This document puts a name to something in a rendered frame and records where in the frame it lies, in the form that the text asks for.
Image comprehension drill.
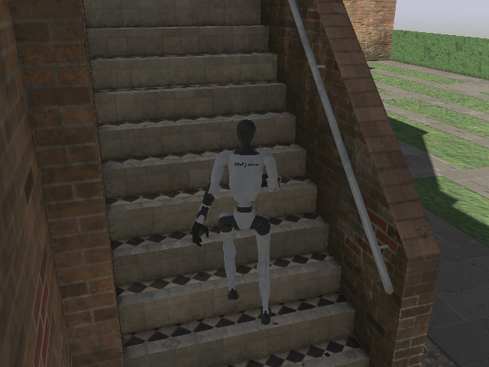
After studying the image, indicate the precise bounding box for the right robot upper arm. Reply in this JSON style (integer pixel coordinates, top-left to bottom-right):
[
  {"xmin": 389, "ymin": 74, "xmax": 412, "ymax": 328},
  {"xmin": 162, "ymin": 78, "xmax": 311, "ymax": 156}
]
[{"xmin": 261, "ymin": 152, "xmax": 279, "ymax": 190}]

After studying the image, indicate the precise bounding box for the humanoid robot torso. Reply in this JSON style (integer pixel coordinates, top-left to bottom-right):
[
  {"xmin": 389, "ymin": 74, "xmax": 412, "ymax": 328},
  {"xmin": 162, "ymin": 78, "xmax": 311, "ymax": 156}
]
[{"xmin": 228, "ymin": 149, "xmax": 264, "ymax": 230}]

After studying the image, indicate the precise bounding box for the left robot upper arm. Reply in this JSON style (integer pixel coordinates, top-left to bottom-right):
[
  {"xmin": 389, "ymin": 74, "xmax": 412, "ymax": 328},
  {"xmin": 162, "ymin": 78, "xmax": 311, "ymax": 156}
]
[{"xmin": 208, "ymin": 152, "xmax": 231, "ymax": 195}]

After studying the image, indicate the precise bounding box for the left robot thigh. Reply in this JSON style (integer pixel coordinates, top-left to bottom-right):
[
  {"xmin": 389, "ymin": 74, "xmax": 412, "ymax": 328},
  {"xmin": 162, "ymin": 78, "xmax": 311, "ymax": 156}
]
[{"xmin": 219, "ymin": 213, "xmax": 236, "ymax": 256}]

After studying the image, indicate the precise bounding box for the robot left forearm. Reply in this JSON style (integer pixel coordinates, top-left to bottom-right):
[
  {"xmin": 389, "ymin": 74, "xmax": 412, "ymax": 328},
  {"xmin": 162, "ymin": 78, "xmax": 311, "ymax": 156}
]
[{"xmin": 196, "ymin": 183, "xmax": 215, "ymax": 224}]

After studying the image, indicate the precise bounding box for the left robot hand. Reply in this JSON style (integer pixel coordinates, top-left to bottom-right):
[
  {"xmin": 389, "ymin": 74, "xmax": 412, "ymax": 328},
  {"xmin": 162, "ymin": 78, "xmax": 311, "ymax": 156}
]
[{"xmin": 191, "ymin": 221, "xmax": 209, "ymax": 247}]

